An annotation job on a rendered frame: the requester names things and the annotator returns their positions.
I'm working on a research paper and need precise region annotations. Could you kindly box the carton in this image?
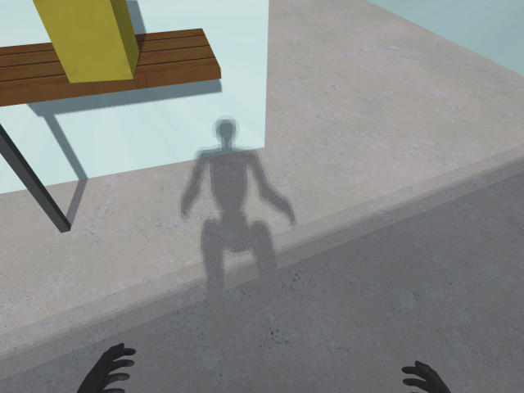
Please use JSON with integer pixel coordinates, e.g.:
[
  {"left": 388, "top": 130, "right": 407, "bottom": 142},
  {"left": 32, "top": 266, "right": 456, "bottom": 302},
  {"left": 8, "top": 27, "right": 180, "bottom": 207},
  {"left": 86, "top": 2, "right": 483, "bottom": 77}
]
[{"left": 33, "top": 0, "right": 139, "bottom": 83}]

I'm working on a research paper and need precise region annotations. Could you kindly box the left robot hand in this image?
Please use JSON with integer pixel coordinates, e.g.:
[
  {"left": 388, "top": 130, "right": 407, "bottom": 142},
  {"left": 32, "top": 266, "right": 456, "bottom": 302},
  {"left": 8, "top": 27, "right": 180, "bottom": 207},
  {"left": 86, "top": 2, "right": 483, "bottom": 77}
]
[{"left": 77, "top": 343, "right": 136, "bottom": 393}]

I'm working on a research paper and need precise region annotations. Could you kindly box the table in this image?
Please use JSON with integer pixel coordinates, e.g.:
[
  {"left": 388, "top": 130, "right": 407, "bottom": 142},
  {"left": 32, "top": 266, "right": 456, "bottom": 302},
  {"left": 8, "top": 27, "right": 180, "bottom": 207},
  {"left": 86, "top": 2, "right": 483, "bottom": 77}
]
[{"left": 0, "top": 28, "right": 221, "bottom": 233}]

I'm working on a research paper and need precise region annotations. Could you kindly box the right robot hand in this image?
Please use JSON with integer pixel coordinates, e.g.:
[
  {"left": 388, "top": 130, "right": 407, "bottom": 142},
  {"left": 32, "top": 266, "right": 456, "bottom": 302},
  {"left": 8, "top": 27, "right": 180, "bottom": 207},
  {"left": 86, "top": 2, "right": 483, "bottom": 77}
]
[{"left": 401, "top": 361, "right": 451, "bottom": 393}]

